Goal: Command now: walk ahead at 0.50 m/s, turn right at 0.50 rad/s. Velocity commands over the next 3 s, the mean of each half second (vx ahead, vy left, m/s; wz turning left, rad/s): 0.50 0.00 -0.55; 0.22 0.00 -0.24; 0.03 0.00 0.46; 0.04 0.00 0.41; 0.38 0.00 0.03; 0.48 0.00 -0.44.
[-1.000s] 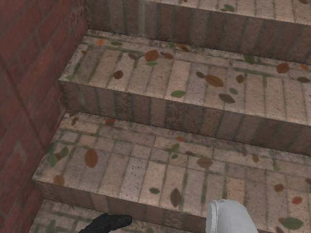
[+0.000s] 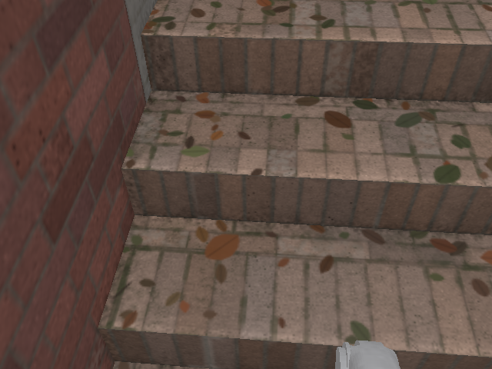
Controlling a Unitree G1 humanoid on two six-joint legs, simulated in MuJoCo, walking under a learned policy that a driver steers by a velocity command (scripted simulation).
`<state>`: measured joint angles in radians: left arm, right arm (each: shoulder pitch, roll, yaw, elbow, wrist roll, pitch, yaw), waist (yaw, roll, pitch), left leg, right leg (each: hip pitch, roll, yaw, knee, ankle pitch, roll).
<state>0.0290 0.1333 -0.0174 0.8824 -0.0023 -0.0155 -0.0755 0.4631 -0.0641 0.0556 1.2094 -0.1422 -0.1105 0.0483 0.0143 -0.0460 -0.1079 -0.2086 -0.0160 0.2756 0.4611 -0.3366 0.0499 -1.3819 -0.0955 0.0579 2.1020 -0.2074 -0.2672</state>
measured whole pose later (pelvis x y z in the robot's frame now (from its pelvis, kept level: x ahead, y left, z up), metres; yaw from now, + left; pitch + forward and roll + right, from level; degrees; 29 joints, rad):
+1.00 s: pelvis +0.50 -0.04 +0.31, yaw -22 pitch +3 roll +2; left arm 0.03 0.25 0.04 0.80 0.05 -0.05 -0.05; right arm 0.44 -0.19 0.01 0.92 -0.01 -0.10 0.03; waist -0.12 -0.05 -0.06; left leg -0.45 -0.02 -0.02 0.70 -0.30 -0.02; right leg -0.77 -0.08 0.01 1.16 -0.29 0.02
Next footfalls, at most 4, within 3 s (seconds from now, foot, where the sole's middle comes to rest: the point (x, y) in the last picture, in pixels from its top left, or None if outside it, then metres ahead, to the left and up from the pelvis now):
0.18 right None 0.30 -0.13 -0.60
0.66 left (240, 276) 0.63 0.06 -0.43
1.06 right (359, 300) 0.57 -0.20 -0.43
1.50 left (243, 286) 0.61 0.05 -0.43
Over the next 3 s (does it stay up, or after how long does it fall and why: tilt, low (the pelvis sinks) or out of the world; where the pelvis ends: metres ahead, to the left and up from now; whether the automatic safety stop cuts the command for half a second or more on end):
stays up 0.92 0.07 0.51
